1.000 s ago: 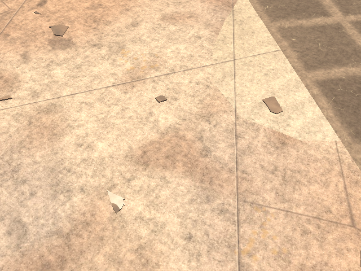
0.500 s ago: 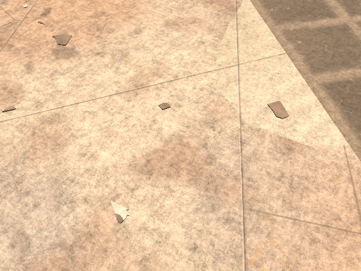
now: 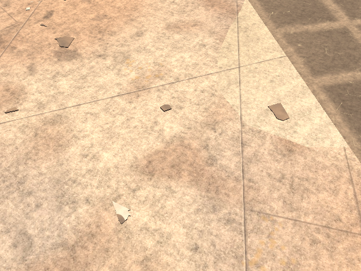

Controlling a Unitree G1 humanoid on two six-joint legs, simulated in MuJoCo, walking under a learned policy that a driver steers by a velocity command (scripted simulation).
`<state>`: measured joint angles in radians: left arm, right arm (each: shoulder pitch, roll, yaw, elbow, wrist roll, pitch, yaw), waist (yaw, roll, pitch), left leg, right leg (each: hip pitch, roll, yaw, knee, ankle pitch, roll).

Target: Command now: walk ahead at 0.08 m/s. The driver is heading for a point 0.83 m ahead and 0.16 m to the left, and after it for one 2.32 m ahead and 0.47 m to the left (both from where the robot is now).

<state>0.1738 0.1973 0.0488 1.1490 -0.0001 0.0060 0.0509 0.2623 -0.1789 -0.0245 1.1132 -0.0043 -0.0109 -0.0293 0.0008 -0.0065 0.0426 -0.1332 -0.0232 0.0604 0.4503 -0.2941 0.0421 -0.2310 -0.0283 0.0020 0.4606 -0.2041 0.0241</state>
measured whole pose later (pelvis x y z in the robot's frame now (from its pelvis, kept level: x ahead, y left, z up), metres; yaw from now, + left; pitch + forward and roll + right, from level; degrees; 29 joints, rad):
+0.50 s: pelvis +0.14 -0.08 +0.00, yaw +6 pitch +0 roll +0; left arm 0.31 0.19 0.05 1.11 0.00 -0.12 0.00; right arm 0.27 -0.25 -0.08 0.99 0.05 -0.07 -0.01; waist 0.02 0.04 -0.01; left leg -0.54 0.05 -0.06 1.17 -0.23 0.09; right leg -0.13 -0.01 -0.15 0.40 -0.27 -0.04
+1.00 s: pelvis +0.39 +0.02 -0.01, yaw +24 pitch +1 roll +1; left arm 0.19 0.27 0.06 0.86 -0.02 -0.14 0.01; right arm 0.20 -0.26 -0.09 0.84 0.01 -0.06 0.04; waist -0.01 -0.01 0.06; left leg -0.32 -0.12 0.03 0.47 -0.16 0.12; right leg -0.46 -0.09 0.06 1.26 -0.36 -0.01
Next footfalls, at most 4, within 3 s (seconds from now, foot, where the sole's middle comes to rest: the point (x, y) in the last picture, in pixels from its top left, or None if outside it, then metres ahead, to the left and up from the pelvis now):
0.32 right None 0.16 -0.17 -0.78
0.86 left None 0.46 0.10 -0.78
1.36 right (176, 197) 0.82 0.05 -0.78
1.84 left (120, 196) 0.82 0.28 -0.78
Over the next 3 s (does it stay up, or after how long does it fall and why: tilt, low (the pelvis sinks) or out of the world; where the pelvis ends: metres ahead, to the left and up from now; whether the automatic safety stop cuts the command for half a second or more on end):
stays up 0.77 0.11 -0.01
